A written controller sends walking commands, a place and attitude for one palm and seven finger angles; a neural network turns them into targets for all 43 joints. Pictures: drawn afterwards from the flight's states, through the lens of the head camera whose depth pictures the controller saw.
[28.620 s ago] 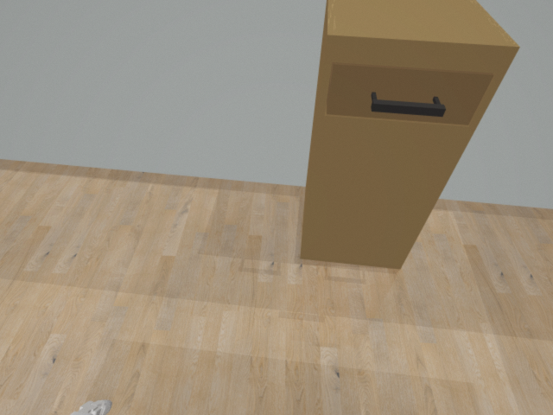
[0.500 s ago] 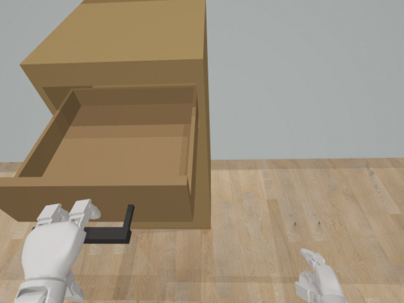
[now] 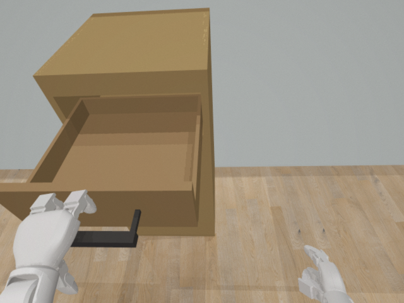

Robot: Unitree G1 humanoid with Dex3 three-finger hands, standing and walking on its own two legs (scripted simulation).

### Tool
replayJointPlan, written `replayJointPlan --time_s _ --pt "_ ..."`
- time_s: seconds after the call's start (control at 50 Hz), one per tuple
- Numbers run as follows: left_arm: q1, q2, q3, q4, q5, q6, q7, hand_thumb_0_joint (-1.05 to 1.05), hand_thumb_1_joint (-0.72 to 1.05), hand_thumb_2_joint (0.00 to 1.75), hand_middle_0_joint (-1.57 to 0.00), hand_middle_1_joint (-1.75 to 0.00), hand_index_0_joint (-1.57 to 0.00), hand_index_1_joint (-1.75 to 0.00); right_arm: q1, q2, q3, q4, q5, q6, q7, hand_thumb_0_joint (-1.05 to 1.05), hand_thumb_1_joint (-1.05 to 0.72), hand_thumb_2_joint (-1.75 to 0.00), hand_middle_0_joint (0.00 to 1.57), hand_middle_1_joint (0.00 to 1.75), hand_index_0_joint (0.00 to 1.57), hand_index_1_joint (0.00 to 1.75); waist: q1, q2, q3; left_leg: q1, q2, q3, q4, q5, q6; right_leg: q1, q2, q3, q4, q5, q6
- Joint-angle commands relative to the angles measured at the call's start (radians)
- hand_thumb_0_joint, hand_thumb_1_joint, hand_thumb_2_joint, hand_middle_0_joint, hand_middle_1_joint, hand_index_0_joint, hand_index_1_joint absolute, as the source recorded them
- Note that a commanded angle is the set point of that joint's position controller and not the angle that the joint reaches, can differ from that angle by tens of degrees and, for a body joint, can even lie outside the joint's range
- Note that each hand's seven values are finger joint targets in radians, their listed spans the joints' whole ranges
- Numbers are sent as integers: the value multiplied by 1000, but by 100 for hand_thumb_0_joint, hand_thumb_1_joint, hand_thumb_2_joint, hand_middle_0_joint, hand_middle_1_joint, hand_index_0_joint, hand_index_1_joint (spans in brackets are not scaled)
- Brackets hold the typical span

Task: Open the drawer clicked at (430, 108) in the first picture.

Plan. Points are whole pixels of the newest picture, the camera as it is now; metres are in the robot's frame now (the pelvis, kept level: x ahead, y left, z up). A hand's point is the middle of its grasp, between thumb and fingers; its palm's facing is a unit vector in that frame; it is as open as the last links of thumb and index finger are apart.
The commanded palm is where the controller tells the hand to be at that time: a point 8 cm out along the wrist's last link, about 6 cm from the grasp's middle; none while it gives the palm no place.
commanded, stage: lift the hand off the handle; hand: left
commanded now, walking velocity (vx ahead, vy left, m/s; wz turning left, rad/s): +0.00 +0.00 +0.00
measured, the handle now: (93, 227) +0.22 +0.26 +0.04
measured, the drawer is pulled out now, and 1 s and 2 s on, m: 0.30 0.30 0.30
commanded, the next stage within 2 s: draw the hand back to the body in 0.94 s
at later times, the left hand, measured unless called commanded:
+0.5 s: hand (52, 215) +0.19 +0.27 +0.14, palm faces +0.14 -0.05 -0.99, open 13.8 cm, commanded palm +0.16 +0.26 +0.20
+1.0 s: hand (46, 195) +0.20 +0.26 +0.19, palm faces +0.13 -0.04 -0.99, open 13.9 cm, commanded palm +0.16 +0.25 +0.24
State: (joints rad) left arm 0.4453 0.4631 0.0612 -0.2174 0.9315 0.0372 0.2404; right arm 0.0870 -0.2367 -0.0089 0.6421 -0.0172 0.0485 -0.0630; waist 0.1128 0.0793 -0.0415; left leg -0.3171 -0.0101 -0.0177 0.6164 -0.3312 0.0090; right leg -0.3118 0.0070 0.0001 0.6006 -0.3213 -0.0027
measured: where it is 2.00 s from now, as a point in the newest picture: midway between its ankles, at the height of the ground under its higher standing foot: outside the picture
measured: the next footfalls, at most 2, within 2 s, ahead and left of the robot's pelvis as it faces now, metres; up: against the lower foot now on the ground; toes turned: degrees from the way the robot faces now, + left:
none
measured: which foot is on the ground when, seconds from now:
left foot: down 0.00-1.00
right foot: down 0.00-1.00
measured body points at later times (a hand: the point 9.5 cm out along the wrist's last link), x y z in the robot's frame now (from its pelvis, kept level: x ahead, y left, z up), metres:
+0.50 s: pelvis +0.00 +0.00 +0.01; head -0.01 -0.04 +0.46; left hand +0.18 +0.27 +0.20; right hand +0.24 -0.19 -0.08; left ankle -0.01 +0.11 -0.73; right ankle +0.00 -0.12 -0.73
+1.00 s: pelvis -0.01 -0.01 +0.02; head -0.02 -0.06 +0.46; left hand +0.19 +0.26 +0.24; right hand +0.23 -0.20 -0.07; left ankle -0.01 +0.11 -0.73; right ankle +0.00 -0.12 -0.73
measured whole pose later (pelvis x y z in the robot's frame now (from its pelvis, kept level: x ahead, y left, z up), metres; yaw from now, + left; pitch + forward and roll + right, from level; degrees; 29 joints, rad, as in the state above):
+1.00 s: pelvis -0.01 -0.01 +0.02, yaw +1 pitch -4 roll +0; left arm 0.23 0.61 0.14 -0.43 0.76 0.17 -0.13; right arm 0.06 -0.26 0.05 0.63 0.03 0.06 -0.02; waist 0.12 0.13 0.02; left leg -0.13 -0.01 -0.04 0.41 -0.21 0.00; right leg -0.13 0.01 -0.02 0.41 -0.22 -0.01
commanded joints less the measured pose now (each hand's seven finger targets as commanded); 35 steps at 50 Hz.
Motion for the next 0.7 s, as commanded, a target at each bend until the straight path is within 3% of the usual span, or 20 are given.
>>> replayJointPlan --time_s 0.0,0.14,0.24,0.26,0.3,0.36,0.38,0.4,0.48,0.54,0.56,0.58,0.68 --pt "-105 170 112 -319 -13 -2 18 0 -50 30 -30 -120 -30 -120 -158 -90 -23 -173 1 -54 1 0 -90 -90 20 30 20 30 3 -8 -151 121 -11 10 -105 303 6 64 10 -17 -121 234 -20" --pt "-128 215 139 -339 -5 57 -44 0 -50 30 -30 -120 -30 -120 -169 -94 -8 -175 7 -26 11 0 -90 -90 20 30 20 30 14 -37 -95 139 -5 13 -164 302 5 113 10 -26 -170 220 -18" --pt "-126 246 161 -384 -35 78 -90 0 -50 30 -30 -120 -30 -120 -175 -98 2 -188 14 -20 6 0 -90 -90 20 30 20 30 22 -20 -123 186 -6 16 -185 337 10 178 7 -24 -199 266 -13" --pt "-130 263 182 -384 -41 85 -97 0 -50 30 -30 -120 -30 -120 -195 -99 7 -189 20 -20 6 0 -90 -90 20 30 20 30 22 -9 -108 187 -3 10 -188 332 6 184 11 -14 -210 259 -17" --pt "-192 256 160 -385 -44 76 -115 0 -50 30 -30 -120 -30 -120 -188 -95 7 -173 16 -17 5 0 -90 -90 20 30 20 30 10 -6 -74 190 -3 15 -205 315 7 169 10 -25 -226 228 -16" --pt "-180 252 163 -398 -59 86 -141 0 -50 30 -30 -120 -30 -120 -211 -96 15 -189 24 -25 7 0 -90 -90 20 30 20 30 17 23 -71 203 -1 6 -218 321 6 190 12 -22 -240 230 -17" --pt "-190 253 154 -392 -59 86 -154 0 -50 30 -30 -120 -30 -120 -189 -94 19 -180 20 -27 9 0 -90 -90 20 30 20 30 13 -13 -78 203 -4 9 -220 331 9 197 5 -34 -236 239 -14" --pt "-189 277 173 -376 -66 94 -163 0 -50 30 -30 -120 -30 -120 -195 -102 11 -170 23 -18 7 0 -90 -90 20 30 20 30 12 1 -63 204 -2 12 -230 333 7 204 10 -26 -246 247 -14" --pt "-248 268 146 -402 -72 112 -206 0 -50 30 -30 -120 -30 -120 -209 -97 25 -184 27 -26 15 0 -90 -90 20 30 20 30 11 -5 -75 205 -4 10 -246 332 10 221 8 -39 -248 230 -13" --pt "-278 327 196 -394 -77 116 -226 0 -50 30 -30 -120 -30 -120 -206 -106 19 -180 28 -20 14 0 -90 -90 20 30 20 30 21 -22 -82 206 -8 11 -257 331 11 241 9 -33 -256 242 -10" --pt "-263 354 237 -408 -87 121 -230 0 -50 30 -30 -120 -30 -120 -230 -107 24 -191 36 -25 18 0 -90 -90 20 30 20 30 30 4 -89 203 -2 5 -252 333 8 253 16 -19 -257 243 -14" --pt "-285 325 198 -419 -82 117 -238 0 -50 30 -30 -120 -30 -120 -218 -100 29 -188 30 -26 21 0 -90 -90 20 30 20 30 27 5 -114 211 -10 12 -251 351 10 262 5 -33 -246 253 -14" --pt "-284 342 229 -447 -123 114 -259 0 -50 30 -30 -120 -30 -120 -217 -102 27 -191 36 -36 32 0 -90 -90 20 30 20 30 26 -2 -103 211 -11 16 -250 365 7 259 7 -35 -253 272 -9"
